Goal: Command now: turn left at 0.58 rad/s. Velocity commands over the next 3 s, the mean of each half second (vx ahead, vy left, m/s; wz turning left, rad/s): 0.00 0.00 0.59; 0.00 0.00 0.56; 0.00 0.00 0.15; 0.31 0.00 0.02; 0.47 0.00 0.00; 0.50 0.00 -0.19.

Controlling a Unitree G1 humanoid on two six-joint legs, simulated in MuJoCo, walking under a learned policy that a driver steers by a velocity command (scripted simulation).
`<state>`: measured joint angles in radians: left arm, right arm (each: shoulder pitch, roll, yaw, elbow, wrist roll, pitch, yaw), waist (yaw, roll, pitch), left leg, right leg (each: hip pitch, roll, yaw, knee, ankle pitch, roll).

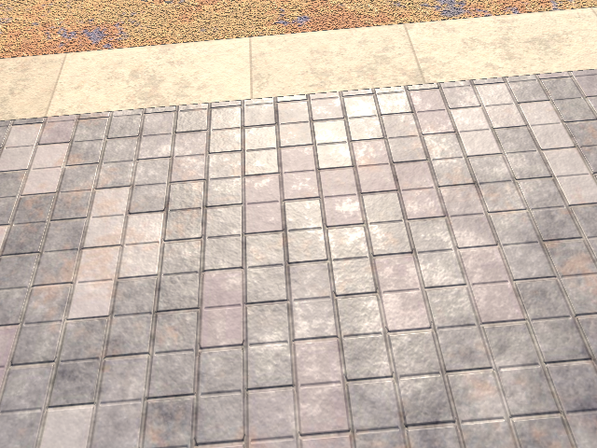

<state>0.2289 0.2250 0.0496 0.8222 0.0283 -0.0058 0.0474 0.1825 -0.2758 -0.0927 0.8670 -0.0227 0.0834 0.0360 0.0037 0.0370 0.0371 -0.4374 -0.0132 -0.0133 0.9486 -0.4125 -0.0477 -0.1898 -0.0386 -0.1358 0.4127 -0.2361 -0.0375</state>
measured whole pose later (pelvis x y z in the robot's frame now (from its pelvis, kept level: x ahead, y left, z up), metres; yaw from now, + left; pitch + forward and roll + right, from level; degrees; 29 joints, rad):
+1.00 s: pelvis +0.00 +0.01 +0.00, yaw +34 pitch +0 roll +1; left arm 0.20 0.26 0.03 0.70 0.02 0.01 0.03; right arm 0.20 -0.33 -0.08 0.75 -0.01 0.08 0.04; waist 0.01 0.04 0.08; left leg -0.40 -0.06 -0.07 0.97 -0.44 -0.05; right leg -0.19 -0.03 -0.08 0.43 -0.23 -0.04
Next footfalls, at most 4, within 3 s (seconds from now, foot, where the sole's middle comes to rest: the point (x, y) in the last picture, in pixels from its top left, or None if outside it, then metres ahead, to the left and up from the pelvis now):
0.16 left None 0.01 0.12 -0.78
0.70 right None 0.09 -0.05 -0.78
1.14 left None -0.03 0.13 -0.78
1.46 right None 0.07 -0.06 -0.78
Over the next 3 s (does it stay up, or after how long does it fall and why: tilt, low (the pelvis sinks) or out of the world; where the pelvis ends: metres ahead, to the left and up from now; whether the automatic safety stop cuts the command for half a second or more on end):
stays up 0.52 0.42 0.00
